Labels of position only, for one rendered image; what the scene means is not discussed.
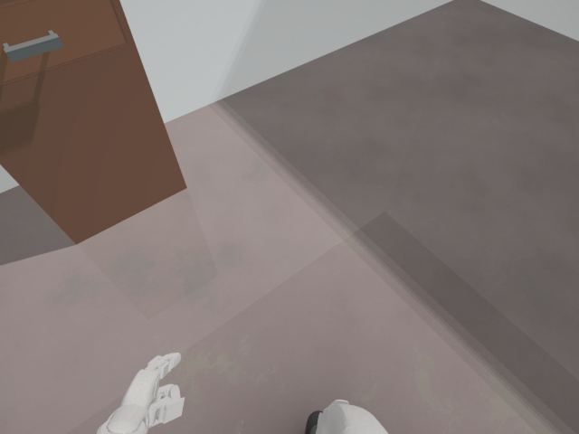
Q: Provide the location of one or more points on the right robot thigh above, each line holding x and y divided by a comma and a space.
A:
348, 419

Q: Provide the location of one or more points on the drawer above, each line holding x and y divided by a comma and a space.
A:
84, 27

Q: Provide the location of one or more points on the cabinet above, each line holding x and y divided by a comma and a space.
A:
86, 140

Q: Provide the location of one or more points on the handle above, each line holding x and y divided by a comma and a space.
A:
33, 47

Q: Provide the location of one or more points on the robot left hand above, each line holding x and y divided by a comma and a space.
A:
163, 404

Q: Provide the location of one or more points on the left robot forearm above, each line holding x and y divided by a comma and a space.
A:
127, 419

